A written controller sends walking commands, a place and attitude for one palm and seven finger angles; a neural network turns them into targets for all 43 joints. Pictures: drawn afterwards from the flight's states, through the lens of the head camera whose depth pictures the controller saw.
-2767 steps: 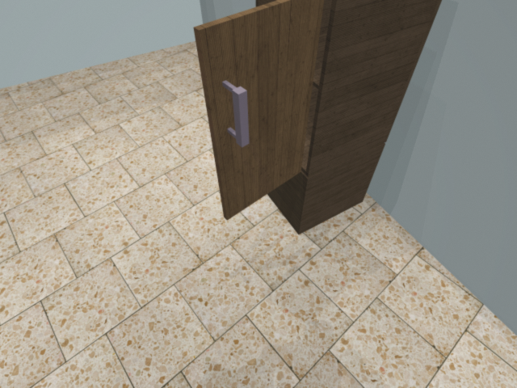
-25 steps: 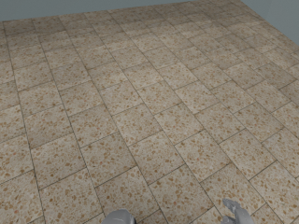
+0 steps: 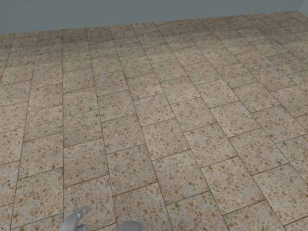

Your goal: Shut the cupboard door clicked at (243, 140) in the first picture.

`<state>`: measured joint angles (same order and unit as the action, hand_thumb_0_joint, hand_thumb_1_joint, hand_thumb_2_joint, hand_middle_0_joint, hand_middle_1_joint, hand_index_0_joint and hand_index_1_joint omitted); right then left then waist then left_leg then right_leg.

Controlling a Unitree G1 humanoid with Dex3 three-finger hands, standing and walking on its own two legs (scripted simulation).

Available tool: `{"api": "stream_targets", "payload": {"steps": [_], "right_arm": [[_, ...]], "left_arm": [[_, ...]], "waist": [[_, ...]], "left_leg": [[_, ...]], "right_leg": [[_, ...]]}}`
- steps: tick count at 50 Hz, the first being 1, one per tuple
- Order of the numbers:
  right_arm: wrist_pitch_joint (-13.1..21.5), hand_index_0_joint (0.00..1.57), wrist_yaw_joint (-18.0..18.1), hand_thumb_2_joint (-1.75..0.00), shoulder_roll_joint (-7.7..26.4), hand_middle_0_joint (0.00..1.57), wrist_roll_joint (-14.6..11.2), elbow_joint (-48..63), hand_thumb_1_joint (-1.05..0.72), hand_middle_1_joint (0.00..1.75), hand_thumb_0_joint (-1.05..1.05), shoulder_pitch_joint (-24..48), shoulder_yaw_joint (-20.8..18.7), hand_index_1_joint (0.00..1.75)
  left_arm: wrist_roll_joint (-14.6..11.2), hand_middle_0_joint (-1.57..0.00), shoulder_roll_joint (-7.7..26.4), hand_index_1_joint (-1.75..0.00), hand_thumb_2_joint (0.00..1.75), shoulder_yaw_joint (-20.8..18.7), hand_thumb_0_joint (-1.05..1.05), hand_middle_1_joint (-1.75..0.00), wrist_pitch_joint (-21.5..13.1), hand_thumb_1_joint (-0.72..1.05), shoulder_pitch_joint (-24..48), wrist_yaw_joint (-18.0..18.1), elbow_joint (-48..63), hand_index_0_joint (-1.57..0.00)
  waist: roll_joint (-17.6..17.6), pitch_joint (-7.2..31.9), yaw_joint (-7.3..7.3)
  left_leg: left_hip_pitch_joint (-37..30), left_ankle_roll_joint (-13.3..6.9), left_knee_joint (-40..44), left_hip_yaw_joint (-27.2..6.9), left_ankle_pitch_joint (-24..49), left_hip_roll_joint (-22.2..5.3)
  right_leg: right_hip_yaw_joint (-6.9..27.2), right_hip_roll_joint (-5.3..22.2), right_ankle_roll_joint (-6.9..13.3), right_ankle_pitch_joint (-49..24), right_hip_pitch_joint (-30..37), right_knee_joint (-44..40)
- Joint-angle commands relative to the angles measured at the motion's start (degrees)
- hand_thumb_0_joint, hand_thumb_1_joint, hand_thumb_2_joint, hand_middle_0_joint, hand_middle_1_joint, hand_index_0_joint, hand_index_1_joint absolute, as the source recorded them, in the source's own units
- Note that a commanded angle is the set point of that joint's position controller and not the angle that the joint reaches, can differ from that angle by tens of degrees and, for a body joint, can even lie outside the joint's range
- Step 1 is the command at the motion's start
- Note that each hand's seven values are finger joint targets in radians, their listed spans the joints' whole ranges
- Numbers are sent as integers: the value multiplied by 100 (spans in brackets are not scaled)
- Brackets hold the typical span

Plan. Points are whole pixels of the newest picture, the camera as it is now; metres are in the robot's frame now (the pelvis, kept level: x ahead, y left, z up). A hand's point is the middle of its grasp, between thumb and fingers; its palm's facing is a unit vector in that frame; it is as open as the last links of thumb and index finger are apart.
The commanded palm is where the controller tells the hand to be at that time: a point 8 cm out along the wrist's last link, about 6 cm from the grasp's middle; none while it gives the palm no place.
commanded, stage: walk to a spot facing it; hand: left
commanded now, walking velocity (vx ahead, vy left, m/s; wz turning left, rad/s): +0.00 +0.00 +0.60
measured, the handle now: out of the picture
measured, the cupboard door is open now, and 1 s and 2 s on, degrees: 26 26 26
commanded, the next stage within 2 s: turn to face it in 1.70 s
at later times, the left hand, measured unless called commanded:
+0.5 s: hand out of the picture +0.00 +0.26 -0.17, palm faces +0.34 -0.90 -0.26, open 7.4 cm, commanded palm none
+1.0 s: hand out of the picture -0.01 +0.20 -0.15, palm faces +0.58 -0.78 -0.24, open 7.4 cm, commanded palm none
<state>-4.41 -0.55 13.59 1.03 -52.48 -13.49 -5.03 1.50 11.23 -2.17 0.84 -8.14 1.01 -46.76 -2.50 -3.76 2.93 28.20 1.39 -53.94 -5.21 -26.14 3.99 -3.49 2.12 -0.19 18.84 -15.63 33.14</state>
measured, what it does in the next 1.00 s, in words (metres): steps on the spot, turning left: left foot, then right foot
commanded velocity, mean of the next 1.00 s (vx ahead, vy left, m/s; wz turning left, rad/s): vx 0.00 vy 0.00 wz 0.60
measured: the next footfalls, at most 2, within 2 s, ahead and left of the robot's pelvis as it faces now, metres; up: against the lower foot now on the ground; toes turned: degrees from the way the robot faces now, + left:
left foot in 0.32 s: +0.02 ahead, +0.14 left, +0.00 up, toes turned +18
right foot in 0.72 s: +0.12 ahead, -0.10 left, +0.00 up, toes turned +24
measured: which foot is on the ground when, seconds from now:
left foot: up 0.00-0.30, down 0.32-0.72, up 0.74-1.00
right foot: down 0.00-0.32, up 0.34-0.70, down 0.72-1.00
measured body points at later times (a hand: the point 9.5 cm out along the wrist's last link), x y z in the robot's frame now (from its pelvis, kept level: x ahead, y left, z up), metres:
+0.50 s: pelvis +0.01 +0.03 +0.00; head +0.06 +0.07 +0.45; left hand -0.02 +0.31 -0.15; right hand +0.21 -0.18 -0.12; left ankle -0.01 +0.13 -0.73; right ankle +0.03 -0.13 -0.66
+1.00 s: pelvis +0.04 +0.00 +0.01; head +0.09 +0.03 +0.45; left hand -0.04 +0.24 -0.13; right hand +0.25 -0.17 -0.14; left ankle -0.05 +0.09 -0.68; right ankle +0.09 -0.11 -0.73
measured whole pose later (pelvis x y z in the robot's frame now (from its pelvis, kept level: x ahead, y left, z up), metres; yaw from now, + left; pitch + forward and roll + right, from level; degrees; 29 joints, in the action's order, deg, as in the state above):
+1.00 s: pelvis +0.04 +0.00 +0.01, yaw +38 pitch +1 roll +1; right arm -5.0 -1.8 13.7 0.8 -52.2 -10.5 -4.2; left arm 1.8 10.2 -2.0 1.1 -12.7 0.9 -49.0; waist 0.4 -6.0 1.9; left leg 24.6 3.3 -54.2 2.4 -26.5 -1.4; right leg -11.8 8.1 -1.4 19.3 -11.7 31.2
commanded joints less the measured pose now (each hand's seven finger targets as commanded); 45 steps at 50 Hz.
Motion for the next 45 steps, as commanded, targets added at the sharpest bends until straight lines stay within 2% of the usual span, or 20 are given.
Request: {"api": "stream_targets", "payload": {"steps": [1,4,10,12,14,15,16,17,20,23,27,31,34,35,36,37,38,40,41,45], "right_arm": [[150,20,-82,-90,455,20,20,490,-90,30,0,137,-103,30],[132,20,-118,-90,363,20,-2,527,-90,30,0,366,-44,30],[191,20,-126,-90,274,20,-39,658,-90,30,0,835,64,30],[221,20,-110,-90,326,20,-60,657,-90,30,0,719,59,30],[272,20,-109,-90,545,20,-22,570,-90,30,0,270,10,30],[333,20,-94,-90,1076,20,23,499,-90,30,0,-138,-114,30],[333,20,-35,-90,1691,20,27,410,-90,30,0,-568,-271,30],[308,20,39,-90,1652,20,-7,262,-90,30,0,-857,-238,30],[312,20,174,-90,1218,20,36,493,-90,30,0,-1,-87,30],[326,20,158,-90,1127,20,33,598,-90,30,0,335,-28,30],[282,20,119,-90,1173,20,54,612,-90,30,0,406,-78,30],[240,20,96,-90,1174,20,71,643,-90,30,0,503,-134,30],[228,20,82,-90,1056,20,7,701,-90,30,0,676,-163,30],[240,20,52,-90,809,20,-47,732,-90,30,0,607,-148,30],[265,20,22,-90,433,20,-80,841,-90,30,0,482,-102,30],[238,20,2,-90,604,20,-12,865,-90,30,0,462,-132,30],[155,20,23,-90,586,20,2,782,-90,30,0,432,-179,30],[121,20,-56,-90,598,20,19,618,-90,30,0,441,-149,30],[119,20,-93,-90,516,20,14,579,-90,30,0,355,-110,30],[124,20,-134,-90,365,20,-21,604,-90,30,0,644,-12,30]], "left_arm": [[-28,-20,911,-30,90,-244,0,-30,-145,90,-72,119,361,-20],[-17,-20,1027,-30,90,-291,0,-30,-150,90,-475,124,234,-20],[27,-20,1278,-30,90,-405,0,-30,-91,90,-1009,101,-5,-20],[26,-20,1336,-30,90,-436,0,-30,-76,90,-981,92,-42,-20],[-38,-20,1334,-30,90,-441,0,-30,-60,90,-895,60,-20,-20],[-86,-20,1130,-30,90,-420,0,-30,-34,90,-915,40,105,-20],[-103,-20,724,-30,90,-251,0,-30,-22,90,-688,14,380,-20],[-32,-20,856,-30,90,-226,0,-30,68,90,-236,82,497,-20],[-70,-20,864,-30,90,-282,0,-30,116,90,-27,44,277,-20],[-56,-20,843,-30,90,-299,0,-30,144,90,-277,-35,157,-20],[-46,-20,799,-30,90,-299,0,-30,161,90,-151,-42,224,-20],[-67,-20,738,-30,90,-276,0,-30,106,90,-213,-33,283,-20],[-78,-20,835,-30,90,-311,0,-30,-4,90,-750,-4,191,-20],[-31,-20,1115,-30,90,-368,0,-30,-80,90,-957,34,171,-20],[58,-20,1585,-30,90,-458,0,-30,-143,90,-1030,79,194,-20],[21,-20,1656,-30,90,-383,0,-30,-112,90,-929,70,245,-20],[-5,-20,1365,-30,90,-392,0,-30,-112,90,-615,127,299,-20],[-19,-20,1010,-30,90,-273,0,-30,-115,90,-159,109,367,-20],[-13,-20,945,-30,90,-249,0,-30,-133,90,-109,104,399,-20],[6,-20,1091,-30,90,-319,0,-30,-135,90,-559,112,232,-20]], "waist": [[1192,302,-65],[1241,396,-256],[1593,512,-546],[1596,576,-462],[1227,806,-169],[-35,1217,59],[-1573,1338,293],[-900,1354,413],[-819,675,80],[-634,579,-147],[-648,464,-143],[-800,506,-209],[-562,693,-503],[111,824,-603],[1649,832,-619],[1402,723,-537],[1578,612,-348],[1262,168,-135],[1215,272,-81],[1285,438,-336]], "left_leg": [[712,184,-1840,271,181,-459],[560,231,-1118,566,154,-484],[8,112,709,1036,-90,-427],[-457,24,1398,1122,193,-374],[-1588,-89,2646,1113,1339,-323],[-2848,-478,2924,-58,3187,-1274],[-3578,-1426,2889,-1860,6043,-2756],[-3428,-1632,2785,-1668,6145,-2781],[-2351,-1280,2961,-1010,4954,-2057],[-2051,-1087,3178,-771,3956,-1709],[-1749,-1110,3371,-1093,2946,-1632],[-1370,-1051,3199,-1383,2934,-1481],[-789,-778,2602,-1366,2799,-1142],[-192,-472,1937,-1108,1879,-755],[669,9,471,-15,-303,158],[524,0,-834,-34,-955,4],[559,-2,-1566,-169,-739,-169],[603,111,-2044,47,11,-442],[526,166,-1942,190,188,-466],[266,221,-685,655,13,-515]], "right_leg": [[646,1678,754,-2935,650,-1225],[230,1658,665,-3551,1113,-1065],[-67,1812,635,-4311,1600,-618],[-160,1868,559,-4243,1467,-372],[-579,1690,191,-3797,957,472],[-840,1259,-172,-2115,-226,1585],[-653,525,-478,2066,-1722,2823],[37,517,-378,2062,-1866,3242],[359,545,-437,1059,-1743,3385],[272,388,-448,644,-1422,2889],[241,223,-455,524,-1214,2214],[146,-64,-384,430,-475,1163],[101,-141,-321,-551,790,-415],[750,512,-164,-676,1516,-1243],[2399,2115,501,-1102,1819,-1733],[2394,2624,944,-1216,987,-1753],[2339,2445,951,-1160,629,-1804],[1141,1819,814,-1775,372,-1527],[679,1648,732,-2278,477,-1368],[85,1720,705,-3255,1072,-1094]]}}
